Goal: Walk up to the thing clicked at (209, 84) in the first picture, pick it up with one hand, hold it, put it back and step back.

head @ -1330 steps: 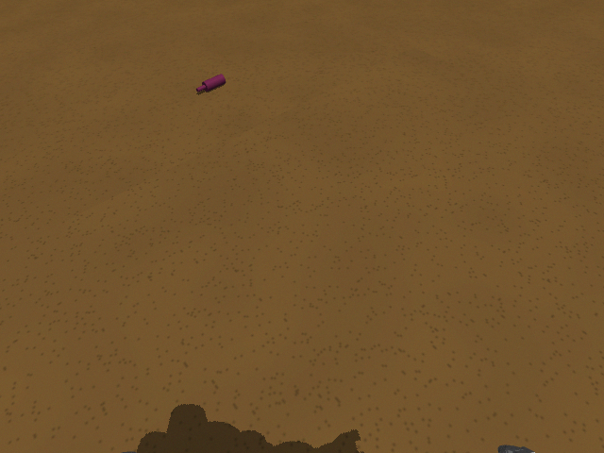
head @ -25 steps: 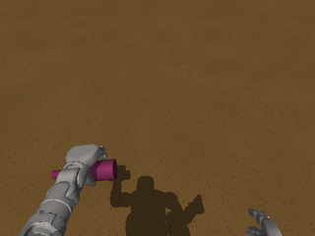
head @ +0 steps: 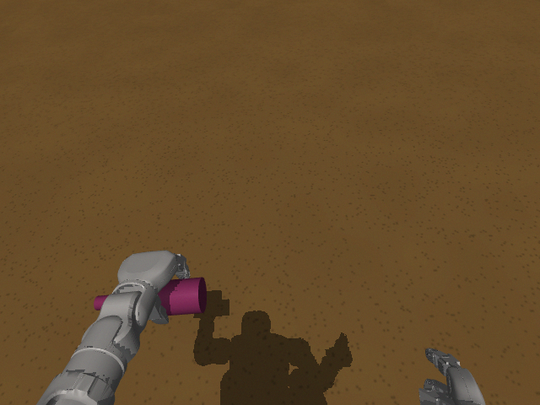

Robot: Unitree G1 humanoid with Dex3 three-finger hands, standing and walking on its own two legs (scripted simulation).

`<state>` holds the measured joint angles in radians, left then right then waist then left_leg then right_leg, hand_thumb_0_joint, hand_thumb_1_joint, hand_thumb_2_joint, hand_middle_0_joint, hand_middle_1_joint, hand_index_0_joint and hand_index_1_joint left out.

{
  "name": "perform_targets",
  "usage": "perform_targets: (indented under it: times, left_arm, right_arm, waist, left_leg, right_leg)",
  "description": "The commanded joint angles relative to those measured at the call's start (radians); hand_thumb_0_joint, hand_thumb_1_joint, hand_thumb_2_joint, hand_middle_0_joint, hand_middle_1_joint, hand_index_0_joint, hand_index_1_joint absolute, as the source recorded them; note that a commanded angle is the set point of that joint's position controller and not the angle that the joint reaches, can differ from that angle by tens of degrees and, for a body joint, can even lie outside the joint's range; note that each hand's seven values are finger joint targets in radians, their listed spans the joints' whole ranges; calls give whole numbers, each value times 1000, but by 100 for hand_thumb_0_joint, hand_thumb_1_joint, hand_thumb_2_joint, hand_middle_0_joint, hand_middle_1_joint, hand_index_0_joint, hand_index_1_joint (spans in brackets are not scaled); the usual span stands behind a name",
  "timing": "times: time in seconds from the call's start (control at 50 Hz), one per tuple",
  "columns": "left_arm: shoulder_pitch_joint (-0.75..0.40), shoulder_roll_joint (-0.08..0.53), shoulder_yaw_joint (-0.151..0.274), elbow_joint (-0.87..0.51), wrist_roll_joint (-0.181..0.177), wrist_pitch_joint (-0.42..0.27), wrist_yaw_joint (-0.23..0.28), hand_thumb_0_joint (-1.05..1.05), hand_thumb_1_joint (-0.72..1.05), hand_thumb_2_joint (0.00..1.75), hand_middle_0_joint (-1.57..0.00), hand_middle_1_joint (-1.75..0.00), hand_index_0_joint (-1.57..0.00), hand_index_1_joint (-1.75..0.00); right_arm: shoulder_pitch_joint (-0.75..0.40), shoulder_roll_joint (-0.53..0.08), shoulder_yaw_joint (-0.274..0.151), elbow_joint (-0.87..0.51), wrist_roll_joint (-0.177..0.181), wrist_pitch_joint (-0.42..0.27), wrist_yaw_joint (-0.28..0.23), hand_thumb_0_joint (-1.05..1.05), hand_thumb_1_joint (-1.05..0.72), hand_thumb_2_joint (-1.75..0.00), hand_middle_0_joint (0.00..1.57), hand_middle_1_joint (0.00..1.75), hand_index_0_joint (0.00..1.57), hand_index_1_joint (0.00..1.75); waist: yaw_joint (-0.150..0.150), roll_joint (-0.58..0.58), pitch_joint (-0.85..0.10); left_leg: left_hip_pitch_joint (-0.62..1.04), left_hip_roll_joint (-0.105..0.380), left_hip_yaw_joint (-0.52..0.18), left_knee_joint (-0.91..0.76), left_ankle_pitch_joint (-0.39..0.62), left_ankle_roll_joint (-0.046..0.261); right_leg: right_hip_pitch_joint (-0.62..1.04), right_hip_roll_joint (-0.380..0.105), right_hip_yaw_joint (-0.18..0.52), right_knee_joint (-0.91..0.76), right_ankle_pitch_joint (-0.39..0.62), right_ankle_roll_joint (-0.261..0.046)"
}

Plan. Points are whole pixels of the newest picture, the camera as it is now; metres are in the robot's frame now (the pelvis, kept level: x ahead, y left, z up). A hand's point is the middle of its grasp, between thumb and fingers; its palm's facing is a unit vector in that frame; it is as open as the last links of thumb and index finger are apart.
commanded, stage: hold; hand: left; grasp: from above
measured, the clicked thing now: (150, 298) +0.30 +0.24 -0.08
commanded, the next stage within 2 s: crouch in 0.84 s
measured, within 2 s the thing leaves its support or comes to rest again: neither
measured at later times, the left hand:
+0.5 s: hand (151, 300) +0.28 +0.22 -0.04, palm faces -0.46 -0.05 -0.89, open 9.0 cm
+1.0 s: hand (151, 296) +0.29 +0.22 -0.04, palm faces -0.46 -0.05 -0.89, open 9.0 cm
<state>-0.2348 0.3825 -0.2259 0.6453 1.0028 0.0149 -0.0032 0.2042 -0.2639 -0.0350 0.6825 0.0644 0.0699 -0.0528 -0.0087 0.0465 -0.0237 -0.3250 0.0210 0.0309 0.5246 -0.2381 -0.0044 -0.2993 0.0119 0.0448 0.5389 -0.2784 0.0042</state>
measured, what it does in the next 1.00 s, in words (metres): stands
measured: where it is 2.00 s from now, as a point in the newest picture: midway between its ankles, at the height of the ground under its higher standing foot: outside the picture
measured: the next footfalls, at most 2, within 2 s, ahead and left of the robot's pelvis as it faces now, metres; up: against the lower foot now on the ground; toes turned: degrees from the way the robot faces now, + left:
none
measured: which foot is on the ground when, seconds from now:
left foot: down 0.00-1.00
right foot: down 0.00-1.00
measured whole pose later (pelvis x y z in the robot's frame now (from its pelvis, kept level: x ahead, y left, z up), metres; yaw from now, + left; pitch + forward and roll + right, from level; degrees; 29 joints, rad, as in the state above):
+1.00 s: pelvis +0.00 +0.00 +0.00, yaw +0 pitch +1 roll +0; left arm -0.22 0.40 -0.22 0.62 1.00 0.00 -0.03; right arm 0.20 -0.26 -0.03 0.67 0.07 0.08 -0.06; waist 0.00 0.05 0.00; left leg -0.27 0.01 0.03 0.46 -0.21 0.00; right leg -0.24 0.00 0.05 0.48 -0.25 0.01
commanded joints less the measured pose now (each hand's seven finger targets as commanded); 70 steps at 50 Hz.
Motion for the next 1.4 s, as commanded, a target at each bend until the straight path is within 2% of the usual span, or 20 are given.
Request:
perform_targets:
  times: [0.0, 0.2, 0.24, 0.32, 0.42, 0.54, 0.62, 0.66, 0.72, 0.76, 0.8, 0.82, 0.86, 0.94, 0.98, 1.08, 1.16, 1.22, 1.32, 1.38]
  left_arm:
    - [-331, 216, 114, -202, -2, 9, 41, 0, 85, 60, -111, -60, -116, -55]
    - [-362, 222, 111, -244, -16, 4, 13, 0, 81, 57, -108, -59, -113, -54]
    - [-298, 217, 121, -202, -12, 7, 9, 0, 81, 58, -108, -59, -113, -54]
    - [-333, 208, 106, -246, -13, -6, 3, 0, 80, 60, -109, -59, -113, -55]
    - [-338, 230, 128, -257, -10, -9, 16, 0, 82, 62, -111, -59, -115, -56]
    - [-317, 219, 122, -214, -6, -14, 24, 0, 81, 62, -109, -61, -114, -57]
    - [-372, 237, 128, -264, -3, -15, 33, 0, 80, 63, -109, -61, -113, -57]
    - [-363, 212, 105, -241, -7, -10, 32, 0, 80, 64, -110, -61, -114, -58]
    - [-305, 224, 129, -206, -9, -8, 31, 0, 79, 63, -110, -59, -113, -56]
    - [-314, 220, 112, -233, -7, -10, 25, 0, 79, 62, -109, -59, -113, -56]
    - [-307, 237, 137, -214, -8, -9, 26, 0, 79, 64, -109, -61, -113, -58]
    - [-332, 221, 113, -245, -7, -14, 22, 0, 79, 64, -108, -61, -112, -58]
    - [-330, 224, 117, -229, -11, -16, 20, 0, 81, 64, -110, -61, -114, -57]
    - [-342, 221, 115, -239, -5, -20, 25, 0, 76, 56, -97, -61, -105, -53]
    - [-308, 212, 118, -216, -6, -19, 32, 0, 74, 57, -106, -55, -110, -52]
    - [-310, 194, 113, -142, 16, -48, 75, 0, 78, 57, -109, -54, -112, -51]
    - [-352, 183, 109, 1, 58, -72, 159, 0, 78, 57, -109, -51, -112, -49]
    - [-433, 173, 105, 62, 89, -82, 226, 0, 80, 59, -109, -53, -113, -50]
    - [-569, 147, 107, 194, 151, -95, 334, 0, 87, 63, -115, -57, -118, -53]
    - [-647, 184, 132, 256, 171, -92, 386, 0, 86, 62, -113, -61, -118, -57]
  right_arm:
    - [-80, -121, -37, -137, 3, -42, -7, 0, -90, -90, 20, 30, 20, 30]
    - [-103, -121, -29, -150, 6, -45, -11, 0, -90, -90, 20, 30, 20, 30]
    - [-106, -121, -29, -153, 8, -43, -12, 0, -90, -90, 20, 30, 20, 30]
    - [-104, -119, -31, -151, 5, -46, -12, 0, -90, -90, 20, 30, 20, 30]
    - [-96, -117, -31, -144, 5, -42, -14, 0, -90, -90, 20, 30, 20, 30]
    - [-102, -116, -29, -142, 6, -38, -15, 0, -90, -90, 20, 30, 20, 30]
    - [-98, -120, -35, -137, 4, -40, -14, 0, -90, -90, 20, 30, 20, 30]
    - [-94, -119, -33, -138, 4, -40, -13, 0, -90, -90, 20, 30, 20, 30]
    - [-88, -123, -37, -137, 4, -38, -13, 0, -90, -90, 20, 30, 20, 30]
    - [-100, -118, -36, -144, 7, -37, -13, 0, -90, -90, 20, 30, 20, 30]
    - [-95, -122, -37, -143, 7, -34, -14, 0, -90, -90, 20, 30, 20, 30]
    - [-94, -116, -35, -146, 5, -34, -13, 0, -90, -90, 20, 30, 20, 30]
    - [-93, -119, -34, -144, 8, -32, -16, 0, -90, -90, 20, 30, 20, 30]
    - [-90, -120, -37, -148, 7, -31, -14, 0, -87, -89, 20, 30, 20, 30]
    - [-89, -120, -37, -148, 8, -29, -15, 0, -89, -90, 20, 30, 20, 30]
    - [-74, -120, -39, -137, 2, -23, -12, 0, -89, -90, 20, 30, 20, 30]
    - [-49, -122, -43, -108, -17, -16, -1, 0, -89, -90, 20, 30, 20, 30]
    - [1, -133, -58, -76, -32, -16, 14, 0, -89, -90, 20, 30, 20, 30]
    - [69, -141, -82, -56, -57, -36, 37, 0, -89, -90, 20, 30, 20, 30]
    - [90, -158, -92, -47, -67, -49, 38, 0, -90, -90, 20, 30, 20, 30]
  waist:
    - [7, -33, -237]
    - [8, -27, -211]
    - [13, -26, -195]
    - [7, -20, -229]
    - [4, -31, -249]
    - [12, -17, -212]
    - [13, 1, -260]
    - [5, -18, -241]
    - [14, -31, -237]
    - [18, -13, -243]
    - [21, -22, -232]
    - [12, -18, -239]
    - [10, -27, -237]
    - [13, -23, -237]
    - [6, -35, -226]
    - [-9, -75, -182]
    - [-29, -73, -170]
    - [-49, -45, -272]
    - [-77, 0, -393]
    - [-79, 26, -466]
  left_leg:
    - [170, -36, 8, -59, 174, 30]
    - [179, -31, 3, -88, 150, 25]
    - [179, -31, 4, -96, 144, 24]
    - [205, -32, 0, -90, 173, 23]
    - [213, -37, 6, -78, 205, 29]
    - [201, -31, -1, -100, 166, 22]
    - [227, -30, 0, -91, 208, 20]
    - [222, -29, 0, -95, 207, 22]
    - [210, -30, 1, -94, 214, 24]
    - [213, -33, 3, -91, 229, 23]
    - [207, -34, 5, -92, 223, 25]
    - [214, -34, 5, -92, 219, 26]
    - [220, -34, 6, -91, 222, 26]
    - [221, -31, 2, -99, 221, 24]
    - [219, -35, 6, -93, 221, 27]
    - [169, -41, 6, -71, 166, 29]
    - [72, -43, -1, 14, 144, 23]
    - [6, -41, 2, 139, 165, 17]
    - [-215, -30, -10, 384, 116, 13]
    - [-341, -25, -21, 494, 59, 15]
  right_leg:
    - [33, 20, -11, -109, 189, -4]
    - [41, 24, -16, -126, 151, -11]
    - [42, 24, -15, -130, 139, -14]
    - [50, 22, -14, -124, 167, -13]
    - [62, 18, -13, -128, 213, -5]
    - [48, 24, -22, -132, 158, -16]
    - [64, 23, -22, -125, 198, -16]
    - [61, 24, -23, -128, 201, -15]
    - [73, 23, -26, -130, 207, -14]
    - [75, 21, -24, -128, 221, -14]
    - [79, 19, -21, -133, 217, -13]
    - [75, 18, -20, -135, 219, -11]
    - [68, 19, -19, -135, 221, -11]
    - [70, 22, -25, -135, 213, -16]
    - [62, 19, -21, -137, 221, -11]
    - [11, 12, -19, -129, 173, -8]
    - [-89, 10, -24, -48, 156, -12]
    - [-182, 11, -21, 65, 183, -13]
    - [-438, 20, -37, 295, 122, -26]
    - [-577, 27, -51, 414, 65, -32]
